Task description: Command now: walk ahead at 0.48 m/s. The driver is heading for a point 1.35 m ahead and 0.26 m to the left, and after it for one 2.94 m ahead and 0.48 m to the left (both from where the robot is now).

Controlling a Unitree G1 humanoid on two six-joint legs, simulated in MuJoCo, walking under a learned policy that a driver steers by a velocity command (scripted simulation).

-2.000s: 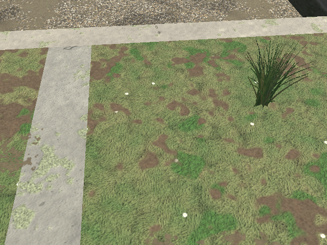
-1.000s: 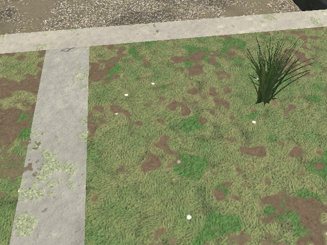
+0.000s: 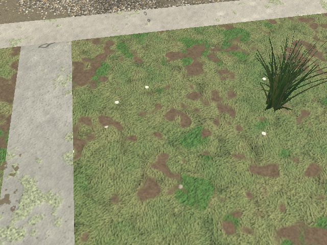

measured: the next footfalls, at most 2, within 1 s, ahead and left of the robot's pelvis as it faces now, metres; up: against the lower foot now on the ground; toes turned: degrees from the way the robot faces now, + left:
right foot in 0.02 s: +0.18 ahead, -0.07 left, +0.00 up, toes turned -5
left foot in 0.56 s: +0.50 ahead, +0.09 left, +0.00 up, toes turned +4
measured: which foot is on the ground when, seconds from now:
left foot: down 0.00-0.00, up 0.02-0.54, down 0.56-1.00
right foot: up 0.00-0.00, down 0.02-0.58, up 0.60-1.00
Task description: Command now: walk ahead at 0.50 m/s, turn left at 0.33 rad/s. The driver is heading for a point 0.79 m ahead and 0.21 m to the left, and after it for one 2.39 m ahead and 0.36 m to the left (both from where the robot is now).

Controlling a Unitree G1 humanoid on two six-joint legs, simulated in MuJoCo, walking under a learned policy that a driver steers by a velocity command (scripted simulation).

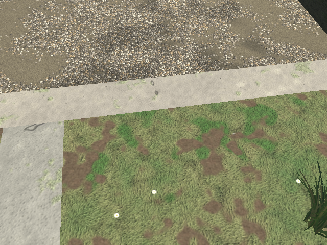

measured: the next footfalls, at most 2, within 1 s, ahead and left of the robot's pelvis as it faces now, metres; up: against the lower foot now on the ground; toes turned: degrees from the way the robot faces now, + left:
right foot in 0.10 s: +0.24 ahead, -0.12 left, +0.00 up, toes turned +1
left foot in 0.62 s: +0.44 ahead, +0.13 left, +0.00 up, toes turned +26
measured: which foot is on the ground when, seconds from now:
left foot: down 0.00-0.12, up 0.14-0.60, down 0.62-1.00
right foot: up 0.00-0.08, down 0.10-0.64, up 0.66-1.00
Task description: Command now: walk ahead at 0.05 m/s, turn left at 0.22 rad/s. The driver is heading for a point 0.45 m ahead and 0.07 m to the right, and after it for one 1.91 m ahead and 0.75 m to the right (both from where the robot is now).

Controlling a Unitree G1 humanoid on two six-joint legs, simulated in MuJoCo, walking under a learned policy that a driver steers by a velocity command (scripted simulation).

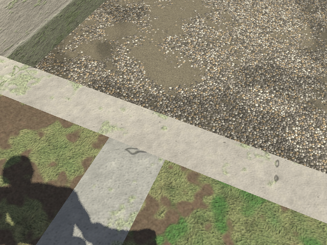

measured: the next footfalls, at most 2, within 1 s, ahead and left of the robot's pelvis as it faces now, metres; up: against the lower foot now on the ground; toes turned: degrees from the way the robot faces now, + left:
right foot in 0.20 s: +0.04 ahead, -0.14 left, +0.00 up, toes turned +2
left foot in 0.58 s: +0.17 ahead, +0.09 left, +0.00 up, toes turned +4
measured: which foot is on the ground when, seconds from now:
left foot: down 0.00-0.22, up 0.24-0.56, down 0.58-1.00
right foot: up 0.00-0.18, down 0.20-0.60, up 0.62-1.00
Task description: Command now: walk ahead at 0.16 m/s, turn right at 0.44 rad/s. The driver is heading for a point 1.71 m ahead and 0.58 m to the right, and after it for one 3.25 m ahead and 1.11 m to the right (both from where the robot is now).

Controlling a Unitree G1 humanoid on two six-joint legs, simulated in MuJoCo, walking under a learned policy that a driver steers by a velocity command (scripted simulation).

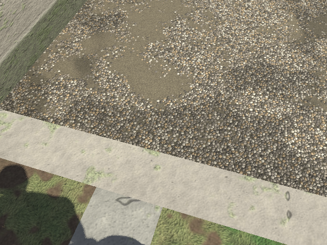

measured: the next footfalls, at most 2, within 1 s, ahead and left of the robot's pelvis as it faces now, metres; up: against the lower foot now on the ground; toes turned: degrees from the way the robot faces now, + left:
right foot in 0.04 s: +0.18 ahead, -0.06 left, +0.00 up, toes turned -4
left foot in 0.58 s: +0.15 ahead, +0.12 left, +0.00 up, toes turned -24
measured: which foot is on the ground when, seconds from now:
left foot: down 0.00-0.04, up 0.06-0.56, down 0.58-1.00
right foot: up 0.00-0.02, down 0.04-0.58, up 0.60-0.96, down 0.98-1.00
